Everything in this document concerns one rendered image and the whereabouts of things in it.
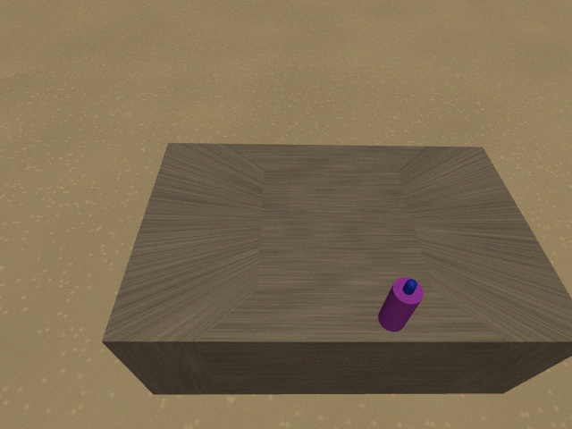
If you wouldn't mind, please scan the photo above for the bottle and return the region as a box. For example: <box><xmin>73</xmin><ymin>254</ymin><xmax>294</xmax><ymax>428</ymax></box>
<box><xmin>378</xmin><ymin>277</ymin><xmax>424</xmax><ymax>332</ymax></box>

